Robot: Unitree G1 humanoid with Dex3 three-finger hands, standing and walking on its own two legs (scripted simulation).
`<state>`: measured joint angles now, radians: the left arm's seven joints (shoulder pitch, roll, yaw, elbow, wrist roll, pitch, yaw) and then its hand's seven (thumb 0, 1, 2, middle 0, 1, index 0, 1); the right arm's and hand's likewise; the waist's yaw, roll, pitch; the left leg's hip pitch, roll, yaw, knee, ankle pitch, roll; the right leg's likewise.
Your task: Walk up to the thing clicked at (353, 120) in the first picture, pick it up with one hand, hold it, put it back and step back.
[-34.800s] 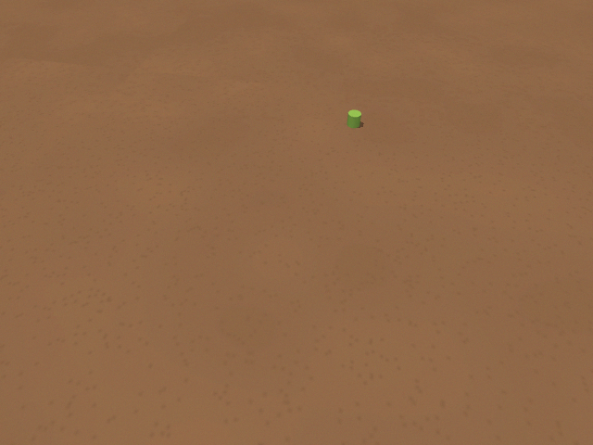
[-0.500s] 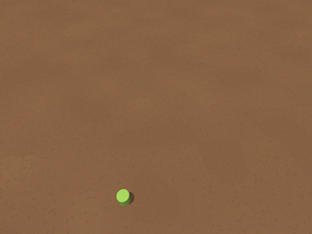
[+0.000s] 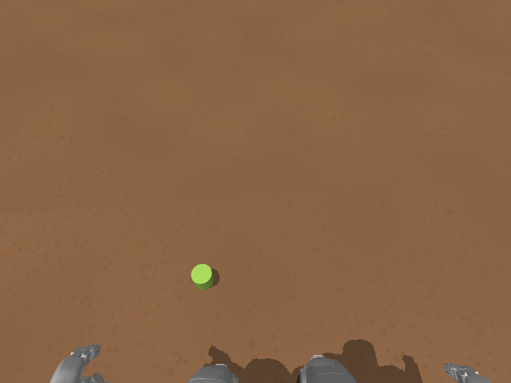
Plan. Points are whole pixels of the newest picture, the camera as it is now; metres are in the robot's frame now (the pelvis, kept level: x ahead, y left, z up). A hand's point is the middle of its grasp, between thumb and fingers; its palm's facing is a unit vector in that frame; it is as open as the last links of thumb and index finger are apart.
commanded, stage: step back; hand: left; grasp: from above
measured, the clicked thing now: (202, 277) +0.51 +0.21 -0.71
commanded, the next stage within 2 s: none
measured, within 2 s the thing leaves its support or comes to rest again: neither
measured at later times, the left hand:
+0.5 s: hand out of the picture -0.02 +0.24 -0.13, palm faces -0.09 -0.92 -0.39, open 7.4 cm
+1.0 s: hand out of the picture -0.17 +0.26 -0.14, palm faces -0.06 -0.92 -0.38, open 7.4 cm
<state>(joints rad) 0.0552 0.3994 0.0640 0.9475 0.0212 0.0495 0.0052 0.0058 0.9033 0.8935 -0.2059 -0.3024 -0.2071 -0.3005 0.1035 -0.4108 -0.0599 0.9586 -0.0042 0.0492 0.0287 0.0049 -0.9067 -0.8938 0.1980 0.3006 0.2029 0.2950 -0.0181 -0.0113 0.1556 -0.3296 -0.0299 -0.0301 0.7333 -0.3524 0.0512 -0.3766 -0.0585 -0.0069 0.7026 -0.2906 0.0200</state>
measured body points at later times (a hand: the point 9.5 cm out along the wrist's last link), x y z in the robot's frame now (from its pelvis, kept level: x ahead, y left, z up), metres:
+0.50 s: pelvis -0.13 -0.01 +0.01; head -0.08 -0.03 +0.45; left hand -0.01 +0.29 -0.10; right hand -0.06 -0.34 -0.12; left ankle -0.06 +0.11 -0.66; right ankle -0.13 -0.13 -0.71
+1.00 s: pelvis -0.28 +0.00 +0.01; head -0.22 +0.01 +0.46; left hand -0.17 +0.31 -0.11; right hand -0.18 -0.32 -0.09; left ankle -0.20 +0.11 -0.71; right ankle -0.33 -0.14 -0.65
